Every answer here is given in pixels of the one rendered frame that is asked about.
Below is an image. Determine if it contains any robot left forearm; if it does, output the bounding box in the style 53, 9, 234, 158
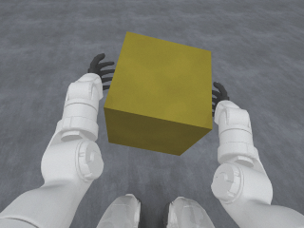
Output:
41, 73, 104, 176

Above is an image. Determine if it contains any right robot thigh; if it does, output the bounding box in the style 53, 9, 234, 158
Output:
169, 198, 215, 228

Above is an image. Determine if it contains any right robot hand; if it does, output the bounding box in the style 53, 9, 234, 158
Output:
212, 82, 230, 117

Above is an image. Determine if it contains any right robot upper arm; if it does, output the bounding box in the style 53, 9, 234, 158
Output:
211, 161, 304, 228

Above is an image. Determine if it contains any carton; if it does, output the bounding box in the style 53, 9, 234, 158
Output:
104, 31, 213, 156

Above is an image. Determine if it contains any left robot upper arm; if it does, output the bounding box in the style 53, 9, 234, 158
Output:
0, 138, 104, 228

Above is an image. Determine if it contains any robot right forearm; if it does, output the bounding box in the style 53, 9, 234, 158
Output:
214, 100, 268, 177

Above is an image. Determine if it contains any robot right foot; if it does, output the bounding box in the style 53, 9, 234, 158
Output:
162, 202, 172, 228

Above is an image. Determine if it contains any left robot hand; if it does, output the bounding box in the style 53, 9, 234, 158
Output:
87, 53, 115, 91

